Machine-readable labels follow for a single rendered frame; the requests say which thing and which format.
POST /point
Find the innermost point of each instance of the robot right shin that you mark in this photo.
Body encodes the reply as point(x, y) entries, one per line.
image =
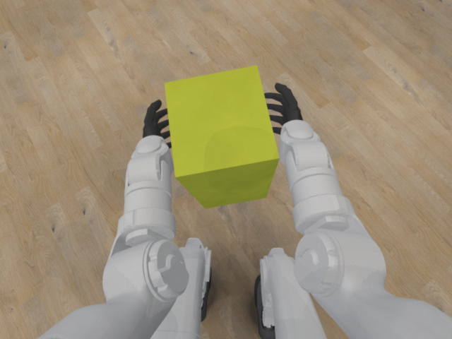
point(267, 313)

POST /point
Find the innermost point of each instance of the left robot forearm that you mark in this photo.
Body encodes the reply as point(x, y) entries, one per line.
point(147, 196)

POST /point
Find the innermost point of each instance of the carton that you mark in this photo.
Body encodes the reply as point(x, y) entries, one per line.
point(223, 145)

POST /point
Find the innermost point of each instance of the right robot upper arm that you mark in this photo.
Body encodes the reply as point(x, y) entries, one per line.
point(345, 272)

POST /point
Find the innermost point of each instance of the right robot forearm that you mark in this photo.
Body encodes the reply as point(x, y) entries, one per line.
point(313, 182)

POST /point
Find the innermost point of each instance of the robot left hand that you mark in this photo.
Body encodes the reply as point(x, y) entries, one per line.
point(152, 127)

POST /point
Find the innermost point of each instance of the robot right hand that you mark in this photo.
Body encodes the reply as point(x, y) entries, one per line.
point(288, 109)

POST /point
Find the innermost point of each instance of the left robot thigh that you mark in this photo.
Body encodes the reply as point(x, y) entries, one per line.
point(184, 319)

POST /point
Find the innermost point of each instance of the left robot upper arm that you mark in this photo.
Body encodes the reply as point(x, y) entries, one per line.
point(141, 285)

